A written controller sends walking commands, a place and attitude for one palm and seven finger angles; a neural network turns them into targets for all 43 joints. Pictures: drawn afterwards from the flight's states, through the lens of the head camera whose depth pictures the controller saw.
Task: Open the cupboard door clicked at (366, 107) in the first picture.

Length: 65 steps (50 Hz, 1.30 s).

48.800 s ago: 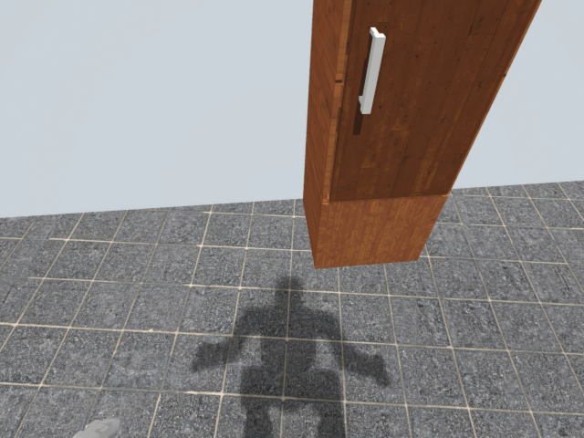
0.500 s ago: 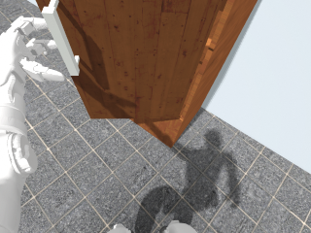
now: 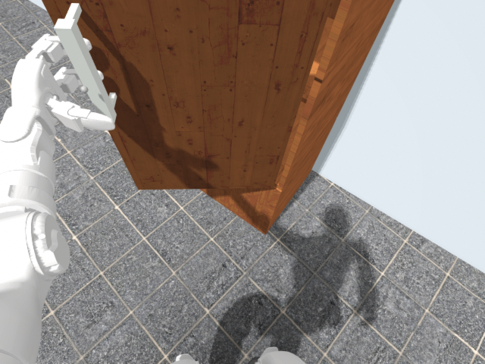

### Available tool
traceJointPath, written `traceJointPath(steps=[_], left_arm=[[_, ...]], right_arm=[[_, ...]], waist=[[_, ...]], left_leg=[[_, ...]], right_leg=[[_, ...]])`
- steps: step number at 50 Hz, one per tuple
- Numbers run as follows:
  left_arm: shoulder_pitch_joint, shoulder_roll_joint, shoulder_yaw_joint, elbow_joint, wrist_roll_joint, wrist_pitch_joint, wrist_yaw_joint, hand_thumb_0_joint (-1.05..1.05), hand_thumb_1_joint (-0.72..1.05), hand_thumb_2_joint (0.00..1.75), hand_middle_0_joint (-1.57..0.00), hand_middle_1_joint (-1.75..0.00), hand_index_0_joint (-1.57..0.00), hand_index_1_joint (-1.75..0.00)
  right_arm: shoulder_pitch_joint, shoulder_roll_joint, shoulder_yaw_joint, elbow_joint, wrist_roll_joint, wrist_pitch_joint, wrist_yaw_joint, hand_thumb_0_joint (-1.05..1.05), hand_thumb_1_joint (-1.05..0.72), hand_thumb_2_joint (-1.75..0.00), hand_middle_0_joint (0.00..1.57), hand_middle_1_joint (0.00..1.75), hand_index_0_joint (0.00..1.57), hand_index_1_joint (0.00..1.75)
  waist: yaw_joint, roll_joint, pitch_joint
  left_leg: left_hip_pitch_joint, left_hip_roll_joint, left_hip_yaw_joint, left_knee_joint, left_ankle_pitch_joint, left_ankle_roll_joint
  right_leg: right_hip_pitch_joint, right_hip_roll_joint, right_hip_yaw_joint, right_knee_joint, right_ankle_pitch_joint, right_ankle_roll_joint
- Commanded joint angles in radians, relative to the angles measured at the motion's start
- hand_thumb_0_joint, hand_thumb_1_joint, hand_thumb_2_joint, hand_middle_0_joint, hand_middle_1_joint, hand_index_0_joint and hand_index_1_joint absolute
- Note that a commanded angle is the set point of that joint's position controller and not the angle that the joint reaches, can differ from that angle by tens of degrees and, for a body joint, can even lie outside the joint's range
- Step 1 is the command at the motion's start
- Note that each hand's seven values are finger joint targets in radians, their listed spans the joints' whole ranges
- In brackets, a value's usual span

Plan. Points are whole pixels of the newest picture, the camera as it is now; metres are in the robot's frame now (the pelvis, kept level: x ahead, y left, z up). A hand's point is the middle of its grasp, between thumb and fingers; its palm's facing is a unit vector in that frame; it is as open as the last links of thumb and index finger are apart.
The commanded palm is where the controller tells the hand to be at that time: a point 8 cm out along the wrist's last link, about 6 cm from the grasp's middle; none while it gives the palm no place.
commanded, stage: slide the fingers in behind the handle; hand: left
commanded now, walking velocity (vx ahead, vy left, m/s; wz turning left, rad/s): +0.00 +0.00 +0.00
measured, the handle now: (93, 70) +0.56 +0.18 +0.13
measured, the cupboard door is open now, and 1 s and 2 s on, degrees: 39 38 44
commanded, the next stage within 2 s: close the thumb around the handle in 0.76 s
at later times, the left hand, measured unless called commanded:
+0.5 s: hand (105, 91) +0.52 +0.16 +0.13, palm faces -0.04 -1.00 -0.01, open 13.8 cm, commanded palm +0.50 +0.21 +0.13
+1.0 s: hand (95, 92) +0.52 +0.18 +0.13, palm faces -0.05 -1.00 -0.01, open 13.5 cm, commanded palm +0.50 +0.22 +0.13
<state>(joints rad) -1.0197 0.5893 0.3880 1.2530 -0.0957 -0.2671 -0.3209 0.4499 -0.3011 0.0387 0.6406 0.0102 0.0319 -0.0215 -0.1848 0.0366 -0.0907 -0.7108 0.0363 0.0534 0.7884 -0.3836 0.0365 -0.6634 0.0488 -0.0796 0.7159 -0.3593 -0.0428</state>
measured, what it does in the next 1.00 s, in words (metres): stands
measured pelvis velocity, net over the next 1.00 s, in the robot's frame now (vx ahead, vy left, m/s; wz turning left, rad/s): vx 0.00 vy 0.00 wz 0.00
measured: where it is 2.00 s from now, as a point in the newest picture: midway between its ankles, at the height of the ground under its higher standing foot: outside the picture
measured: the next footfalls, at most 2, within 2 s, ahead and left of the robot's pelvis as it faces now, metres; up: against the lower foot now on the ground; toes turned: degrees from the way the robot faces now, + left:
none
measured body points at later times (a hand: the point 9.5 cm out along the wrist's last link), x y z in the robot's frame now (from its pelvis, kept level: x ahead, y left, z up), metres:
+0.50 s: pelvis +0.00 +0.00 +0.00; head +0.10 +0.00 +0.44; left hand +0.52 +0.22 +0.13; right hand -0.01 -0.26 -0.12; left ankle -0.01 +0.09 -0.71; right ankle -0.02 -0.09 -0.71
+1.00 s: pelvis +0.00 +0.00 +0.00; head +0.10 +0.01 +0.44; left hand +0.51 +0.23 +0.13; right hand -0.03 -0.27 -0.11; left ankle -0.01 +0.09 -0.71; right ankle -0.02 -0.09 -0.71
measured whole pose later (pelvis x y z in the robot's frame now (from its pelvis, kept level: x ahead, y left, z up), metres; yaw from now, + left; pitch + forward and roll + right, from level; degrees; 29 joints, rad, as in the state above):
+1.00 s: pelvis +0.00 +0.00 +0.00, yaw +0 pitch +17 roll -2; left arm -1.01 0.53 0.36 1.24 -0.11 -0.29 -0.28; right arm 0.46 -0.30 0.03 0.66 0.01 0.02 -0.02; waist -0.18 0.04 -0.09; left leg -0.70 0.03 0.06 0.78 -0.38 0.04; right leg -0.65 0.04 -0.07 0.71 -0.36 -0.04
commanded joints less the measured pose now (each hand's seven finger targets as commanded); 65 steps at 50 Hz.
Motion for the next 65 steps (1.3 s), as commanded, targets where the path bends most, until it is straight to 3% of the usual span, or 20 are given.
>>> traceJointPath(steps=[1,6,8,13,16,18,22,27,28,35,37,40,41,43,48,51,55,58,62,65], left_arm=[[-0.460,0.248,0.021,-0.243,-0.027,-0.075,-0.002,0.00,-0.50,0.30,-0.30,-1.20,-0.30,-1.20],[-0.467,0.153,-0.036,-0.256,-0.046,-0.071,-0.008,0.00,-0.50,0.30,-0.30,-1.20,-0.30,-1.20],[-0.470,0.181,-0.014,-0.234,-0.047,-0.061,0.001,0.00,-0.50,0.30,-0.30,-1.20,-0.30,-1.20],[-0.529,0.118,-0.061,-0.244,-0.030,-0.069,0.043,0.00,-0.50,0.30,-0.30,-1.20,-0.30,-1.20],[-0.508,0.146,-0.019,-0.244,-0.023,-0.084,0.072,0.00,-0.50,0.30,-0.30,-1.20,-0.30,-1.20],[-0.533,0.110,-0.044,-0.263,-0.019,-0.092,0.082,0.00,-0.50,0.30,-0.30,-1.20,-0.30,-1.20],[-0.529,0.192,0.003,-0.228,0.005,-0.095,0.094,0.00,-0.50,0.30,-0.30,-1.20,-0.30,-1.20],[-0.522,0.138,-0.033,-0.222,-0.004,-0.092,0.077,0.00,-0.50,0.30,-0.30,-1.20,-0.30,-1.20],[-0.504,0.181,0.005,-0.197,-0.007,-0.086,0.076,0.00,-0.50,0.30,-0.30,-1.20,-0.30,-1.20],[-0.501,0.157,-0.017,-0.213,-0.020,-0.093,0.057,0.00,-0.50,0.30,-0.30,-1.20,-0.30,-1.20],[-0.482,0.212,0.020,-0.207,-0.010,-0.092,0.060,0.00,-0.50,0.30,-0.30,-1.20,-0.30,-1.20],[-0.489,0.164,-0.017,-0.208,-0.015,-0.088,0.055,0.00,-0.50,0.30,-0.30,-1.20,-0.30,-1.20],[-0.493,0.206,0.010,-0.214,-0.011,-0.089,0.056,0.00,-0.50,0.30,-0.30,-1.20,-0.30,-1.20],[-0.489,0.208,0.010,-0.223,-0.015,-0.089,0.052,0.00,-0.50,0.30,-0.30,-1.20,-0.30,-1.20],[-0.486,0.157,-0.020,-0.252,-0.027,-0.098,0.042,0.00,-0.22,0.42,-0.32,-1.23,-0.32,-1.23],[-0.492,0.185,0.003,-0.221,-0.029,-0.091,0.043,0.00,-0.05,0.49,-0.33,-1.25,-0.33,-1.25],[-0.527,0.149,-0.036,-0.207,-0.023,-0.080,0.047,0.00,0.17,0.59,-0.35,-1.27,-0.35,-1.27],[-0.520,0.196,-0.003,-0.189,-0.018,-0.082,0.052,0.00,0.34,0.66,-0.36,-1.29,-0.36,-1.29],[-0.546,0.139,-0.042,-0.233,-0.017,-0.104,0.051,0.00,0.56,0.76,-0.38,-1.31,-0.38,-1.31],[-0.545,0.153,-0.022,-0.200,-0.026,-0.095,0.054,0.00,0.73,0.83,-0.39,-1.33,-0.39,-1.33]], right_arm=[[0.159,-0.169,-0.063,-0.051,0.005,-0.020,-0.008,0.00,-0.90,-0.90,0.20,0.30,0.20,0.30],[0.151,-0.164,-0.067,-0.042,0.007,-0.021,-0.005,0.00,-0.90,-0.90,0.20,0.30,0.20,0.30],[0.153,-0.169,-0.067,-0.035,0.006,-0.020,-0.007,0.00,-0.90,-0.90,0.20,0.30,0.20,0.30],[0.150,-0.160,-0.065,-0.025,0.001,-0.028,-0.001,0.00,-0.90,-0.90,0.20,0.30,0.20,0.30],[0.160,-0.161,-0.068,-0.023,-0.005,-0.032,0.004,0.00,-0.90,-0.90,0.20,0.30,0.20,0.30],[0.157,-0.156,-0.068,-0.025,-0.007,-0.035,0.008,0.00,-0.90,-0.90,0.20,0.30,0.20,0.30],[0.163,-0.163,-0.066,-0.023,-0.004,-0.034,0.004,0.00,-0.90,-0.90,0.20,0.30,0.20,0.30],[0.162,-0.159,-0.065,-0.022,-0.004,-0.034,0.004,0.00,-0.90,-0.90,0.20,0.30,0.20,0.30],[0.165,-0.163,-0.065,-0.021,-0.004,-0.033,0.002,0.00,-0.90,-0.90,0.20,0.30,0.20,0.30],[0.168,-0.159,-0.062,-0.031,-0.002,-0.036,-0.005,0.00,-0.90,-0.90,0.20,0.30,0.20,0.30],[0.170,-0.166,-0.064,-0.028,-0.003,-0.033,-0.004,0.00,-0.90,-0.90,0.20,0.30,0.20,0.30],[0.163,-0.161,-0.063,-0.034,-0.001,-0.034,-0.005,0.00,-0.90,-0.90,0.20,0.30,0.20,0.30],[0.167,-0.167,-0.065,-0.028,-0.002,-0.033,-0.006,0.00,-0.90,-0.90,0.20,0.30,0.20,0.30],[0.164,-0.167,-0.065,-0.032,0.000,-0.033,-0.007,0.00,-0.90,-0.90,0.20,0.30,0.20,0.30],[0.160,-0.166,-0.069,-0.030,-0.001,-0.035,-0.004,0.00,-0.90,-0.90,0.20,0.30,0.20,0.30],[0.160,-0.170,-0.067,-0.023,-0.001,-0.034,-0.006,0.00,-0.90,-0.90,0.20,0.30,0.20,0.30],[0.160,-0.167,-0.063,-0.022,-0.001,-0.039,-0.010,0.00,-0.90,-0.90,0.20,0.30,0.20,0.30],[0.163,-0.173,-0.063,-0.019,-0.003,-0.040,-0.011,0.00,-0.90,-0.90,0.20,0.30,0.20,0.30],[0.166,-0.166,-0.067,-0.015,-0.008,-0.046,-0.005,0.00,-0.90,-0.90,0.20,0.30,0.20,0.30],[0.178,-0.173,-0.066,-0.009,-0.010,-0.045,-0.005,0.00,-0.90,-0.90,0.20,0.30,0.20,0.30]], waist=[[0.006,0.098,-0.453],[-0.012,0.077,-0.427],[-0.014,0.054,-0.397],[-0.029,0.093,-0.381],[-0.007,0.086,-0.441],[-0.014,0.078,-0.469],[-0.009,0.042,-0.446],[-0.018,0.063,-0.445],[-0.008,0.053,-0.429],[-0.013,0.040,-0.416],[-0.001,0.039,-0.419],[-0.012,0.061,-0.396],[-0.007,0.054,-0.416],[-0.005,0.066,-0.426],[-0.006,0.082,-0.451],[-0.007,0.063,-0.416],[-0.030,0.071,-0.371],[-0.022,0.058,-0.392],[-0.024,0.128,-0.459],[-0.031,0.078,-0.442]], left_leg=[[0.328,-0.024,-0.078,-0.038,0.443,0.014],[0.374,-0.017,-0.087,-0.039,0.448,0.014],[0.342,-0.018,-0.086,-0.045,0.412,0.015],[0.371,-0.015,-0.103,-0.043,0.410,0.007],[0.400,-0.014,-0.113,-0.034,0.473,0.002],[0.413,-0.015,-0.111,-0.032,0.485,0.001],[0.346,-0.021,-0.099,-0.035,0.443,0.009],[0.372,-0.021,-0.097,-0.036,0.454,0.007],[0.344,-0.021,-0.093,-0.039,0.425,0.008],[0.323,-0.027,-0.087,-0.046,0.424,0.015],[0.315,-0.025,-0.087,-0.049,0.407,0.012],[0.316,-0.028,-0.081,-0.048,0.396,0.015],[0.323,-0.024,-0.085,-0.048,0.399,0.013],[0.328,-0.024,-0.084,-0.050,0.397,0.011],[0.382,-0.020,-0.092,-0.046,0.431,0.007],[0.352,-0.021,-0.092,-0.051,0.409,0.010],[0.347,-0.020,-0.098,-0.051,0.383,0.011],[0.338,-0.017,-0.104,-0.046,0.384,0.007],[0.437,-0.006,-0.127,-0.029,0.473,-0.007],[0.413,-0.008,-0.128,-0.024,0.479,-0.001]], right_leg=[[0.198,0.004,0.081,-0.055,0.481,0.026],[0.143,0.009,0.068,-0.065,0.452,0.028],[0.144,0.007,0.071,-0.071,0.428,0.029],[0.078,0.006,0.060,-0.063,0.377,0.027],[0.098,0.008,0.056,-0.043,0.408,0.022],[0.100,0.009,0.057,-0.041,0.420,0.026],[0.143,0.006,0.068,-0.042,0.436,0.029],[0.127,0.008,0.066,-0.050,0.438,0.028],[0.143,0.007,0.070,-0.055,0.427,0.027],[0.168,0.007,0.070,-0.057,0.448,0.026],[0.170,0.006,0.072,-0.058,0.431,0.027],[0.154,0.004,0.072,-0.063,0.421,0.026],[0.158,0.004,0.073,-0.062,0.422,0.028],[0.163,0.004,0.076,-0.064,0.422,0.026],[0.136,0.009,0.066,-0.063,0.420,0.024],[0.140,0.009,0.066,-0.066,0.407,0.025],[0.093,0.006,0.060,-0.068,0.365,0.024],[0.099,0.007,0.065,-0.063,0.364,0.024],[0.043,0.010,0.051,-0.043,0.369,0.022],[0.050,0.014,0.049,-0.042,0.374,0.022]])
